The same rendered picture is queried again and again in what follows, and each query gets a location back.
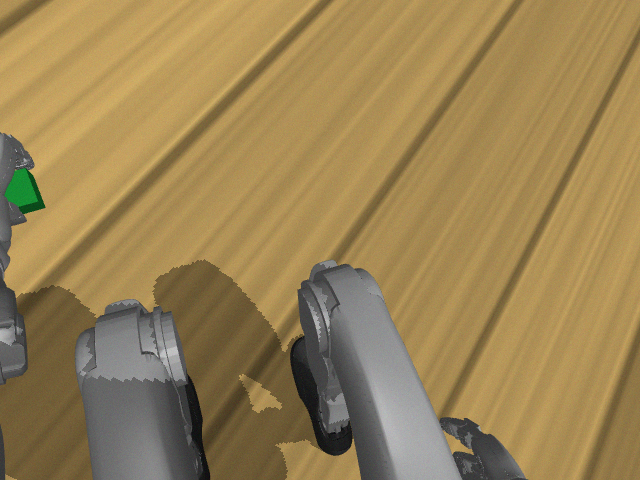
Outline right robot foot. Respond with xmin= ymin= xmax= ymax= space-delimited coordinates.
xmin=290 ymin=336 xmax=352 ymax=456

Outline small box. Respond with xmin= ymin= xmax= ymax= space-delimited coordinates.
xmin=4 ymin=168 xmax=46 ymax=214

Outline left robot arm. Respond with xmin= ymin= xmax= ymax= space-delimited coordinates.
xmin=0 ymin=193 xmax=28 ymax=480

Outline left robot hand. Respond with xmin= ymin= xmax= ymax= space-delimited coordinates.
xmin=0 ymin=132 xmax=34 ymax=226

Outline left robot foot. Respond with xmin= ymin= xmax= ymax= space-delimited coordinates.
xmin=184 ymin=375 xmax=210 ymax=480

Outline right robot hand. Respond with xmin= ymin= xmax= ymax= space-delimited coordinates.
xmin=439 ymin=417 xmax=526 ymax=480

